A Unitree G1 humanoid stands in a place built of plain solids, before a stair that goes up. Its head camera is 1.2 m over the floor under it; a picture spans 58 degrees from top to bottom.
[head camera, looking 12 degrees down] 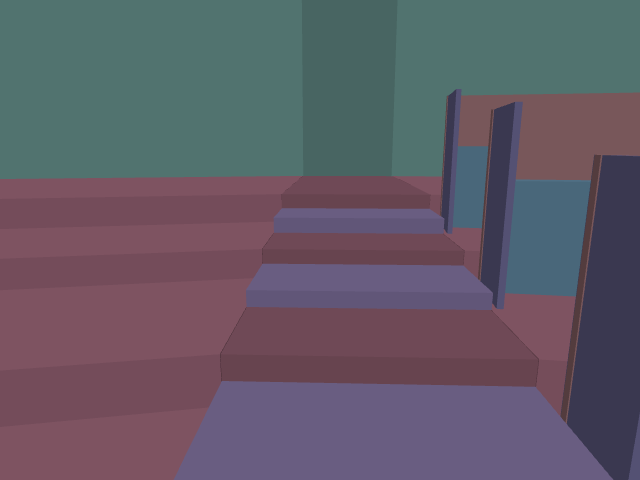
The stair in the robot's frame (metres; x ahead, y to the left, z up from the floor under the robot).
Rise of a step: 0.11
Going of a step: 0.55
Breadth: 1.31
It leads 2 degrees to the right of straight ahead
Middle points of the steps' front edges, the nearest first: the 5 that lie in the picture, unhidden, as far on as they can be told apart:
1.64 -0.24 0.36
2.18 -0.26 0.46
2.72 -0.27 0.56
3.27 -0.29 0.68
3.81 -0.31 0.80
